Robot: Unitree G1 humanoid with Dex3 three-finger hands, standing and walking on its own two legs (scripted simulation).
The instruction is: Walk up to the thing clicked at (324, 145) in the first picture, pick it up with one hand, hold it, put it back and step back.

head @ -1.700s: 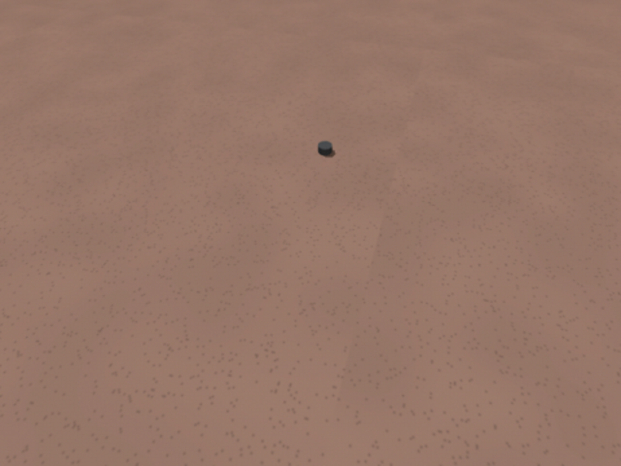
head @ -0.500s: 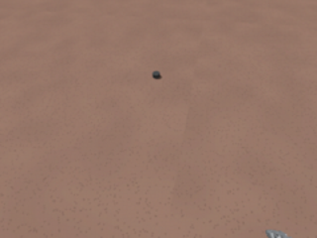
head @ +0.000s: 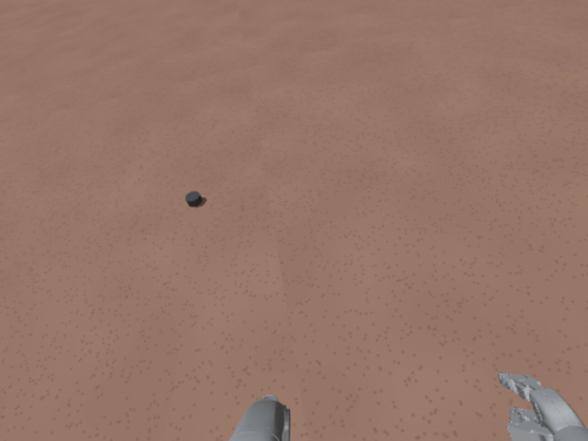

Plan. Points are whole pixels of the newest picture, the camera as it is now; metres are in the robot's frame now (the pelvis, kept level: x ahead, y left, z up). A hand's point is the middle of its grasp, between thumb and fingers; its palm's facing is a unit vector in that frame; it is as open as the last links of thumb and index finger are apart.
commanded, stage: walk up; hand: left
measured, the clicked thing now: (193, 199) +1.36 +0.73 -0.75
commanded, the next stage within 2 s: none
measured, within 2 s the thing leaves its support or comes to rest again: neither
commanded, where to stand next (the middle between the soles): +0.96 +0.96 m, yaw -63 degrees
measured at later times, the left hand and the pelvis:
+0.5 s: hand (138, 260) +0.50 +0.42 -0.12, palm faces -0.36 -0.76 -0.53, open 7.4 cm; pelvis +0.29 +0.16 -0.01, yaw -16 degrees
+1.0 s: hand (98, 215) +0.67 +0.61 -0.14, palm faces -0.40 -0.67 -0.62, open 7.4 cm; pelvis +0.53 +0.30 -0.04, yaw -27 degrees
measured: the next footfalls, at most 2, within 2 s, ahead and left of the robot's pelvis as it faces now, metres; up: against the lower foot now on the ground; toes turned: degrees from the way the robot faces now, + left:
left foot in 0.20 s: +0.33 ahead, +0.23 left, +0.00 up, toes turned -6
right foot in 0.60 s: +0.47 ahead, +0.04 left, +0.00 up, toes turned -28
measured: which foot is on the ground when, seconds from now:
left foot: up 0.00-0.18, down 0.20-0.62, up 0.64-0.98, down 1.00-1.00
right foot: down 0.00-0.22, up 0.24-0.58, down 0.60-1.00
